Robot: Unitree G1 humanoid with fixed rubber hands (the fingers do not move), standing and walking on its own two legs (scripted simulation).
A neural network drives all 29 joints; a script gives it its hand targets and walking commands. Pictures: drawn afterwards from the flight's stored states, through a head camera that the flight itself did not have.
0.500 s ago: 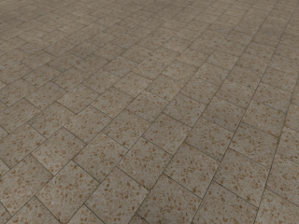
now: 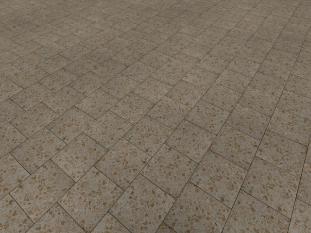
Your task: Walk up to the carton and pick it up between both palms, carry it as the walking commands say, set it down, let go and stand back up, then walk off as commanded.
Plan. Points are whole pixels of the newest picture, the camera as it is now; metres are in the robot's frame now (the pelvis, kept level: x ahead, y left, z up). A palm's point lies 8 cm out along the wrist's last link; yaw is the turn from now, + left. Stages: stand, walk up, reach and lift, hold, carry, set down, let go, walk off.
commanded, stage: walk off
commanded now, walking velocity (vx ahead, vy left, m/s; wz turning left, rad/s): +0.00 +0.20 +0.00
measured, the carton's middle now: out of the picture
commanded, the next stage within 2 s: stand in 1.86 s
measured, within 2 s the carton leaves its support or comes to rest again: neither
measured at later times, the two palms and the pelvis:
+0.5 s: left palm out of the picture +0.00 +0.39 -0.13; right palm out of the picture +0.07 -0.13 -0.11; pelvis -0.01 +0.12 +0.00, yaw +0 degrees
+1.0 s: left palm out of the picture -0.02 +0.48 -0.13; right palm out of the picture +0.06 -0.04 -0.12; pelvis -0.02 +0.22 +0.00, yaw +0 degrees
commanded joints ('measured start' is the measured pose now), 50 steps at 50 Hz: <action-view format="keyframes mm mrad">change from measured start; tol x32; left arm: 1 220 50 -4 65 -4 1 18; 41 138 46 -6 38 0 19 4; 47 231 48 -8 60 6 13 22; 50 814 151 39 210 8 -7 53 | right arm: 1 -88 -86 10 -95 -48 -5 17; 21 147 -168 -33 21 -37 -7 47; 50 -316 -169 -47 -175 -25 20 10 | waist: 1 19 89 -73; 5 25 -329 17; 8 -73 17 51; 19 -14 -289 -45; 22 -61 305 -94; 50 235 178 -101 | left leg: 1 -135 305 -232 -201 -162 54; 7 -186 123 -238 692 -171 -136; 21 325 289 -222 -250 -83 -125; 23 -7 435 -298 -351 -341 -53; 35 311 331 -236 -235 153 -6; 46 125 255 -152 -269 -7 -23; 50 -234 71 26 -52 157 -474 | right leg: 1 224 -58 -9 -151 65 -85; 7 -53 -481 619 -772 -16 -319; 15 334 -290 265 -532 632 -199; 22 -220 25 -4 3 -164 -36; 29 -148 27 61 410 84 -3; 47 7 -23 -28 -28 -17 -37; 50 533 -74 -146 -478 172 -170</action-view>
